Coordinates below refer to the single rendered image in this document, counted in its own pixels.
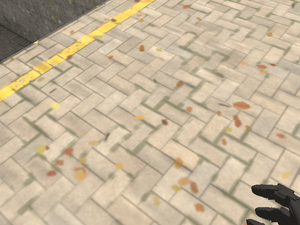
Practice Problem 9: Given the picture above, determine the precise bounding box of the right robot hand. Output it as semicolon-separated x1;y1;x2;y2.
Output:
246;183;300;225

